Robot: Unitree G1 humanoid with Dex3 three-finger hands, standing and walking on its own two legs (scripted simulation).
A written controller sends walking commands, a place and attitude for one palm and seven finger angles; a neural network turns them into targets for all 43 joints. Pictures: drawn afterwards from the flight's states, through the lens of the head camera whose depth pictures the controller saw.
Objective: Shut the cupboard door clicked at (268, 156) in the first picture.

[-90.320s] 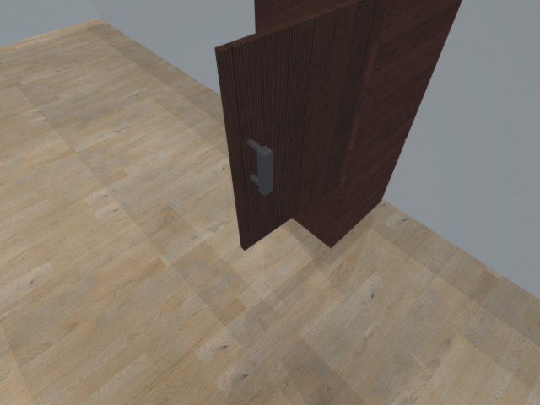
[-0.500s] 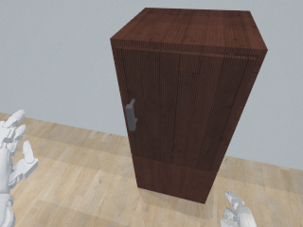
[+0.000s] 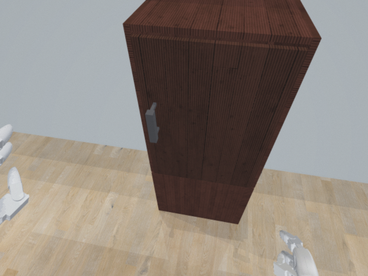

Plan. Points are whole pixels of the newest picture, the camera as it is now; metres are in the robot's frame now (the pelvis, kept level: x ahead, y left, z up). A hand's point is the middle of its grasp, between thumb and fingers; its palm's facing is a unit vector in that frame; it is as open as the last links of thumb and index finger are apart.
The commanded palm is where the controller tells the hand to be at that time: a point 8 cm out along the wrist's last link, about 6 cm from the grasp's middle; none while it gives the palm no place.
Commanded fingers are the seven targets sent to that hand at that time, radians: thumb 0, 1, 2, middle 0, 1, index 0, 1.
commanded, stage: step back with the hand held close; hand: left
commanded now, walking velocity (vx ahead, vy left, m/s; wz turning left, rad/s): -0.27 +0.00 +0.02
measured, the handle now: (154, 122) +0.56 +0.13 -0.01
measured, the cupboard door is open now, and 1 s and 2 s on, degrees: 0 0 0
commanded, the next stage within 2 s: stop stepping back and stand still in 0.88 s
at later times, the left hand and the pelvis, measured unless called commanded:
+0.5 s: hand out of the picture +0.13 +0.26 +0.17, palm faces +0.46 -0.79 -0.41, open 7.4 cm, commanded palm +0.06 +0.31 +0.18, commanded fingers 0.00 0.90 0.90 -0.20 -0.30 -0.20 -0.30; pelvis -0.06 +0.00 -0.02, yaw +3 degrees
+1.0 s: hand out of the picture +0.04 +0.23 +0.18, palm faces +0.32 -0.82 -0.48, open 7.4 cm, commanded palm -0.02 +0.28 +0.18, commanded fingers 0.00 0.90 0.90 -0.20 -0.30 -0.20 -0.30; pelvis -0.16 -0.02 -0.01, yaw +1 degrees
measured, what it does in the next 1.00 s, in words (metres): walks backwards: right foot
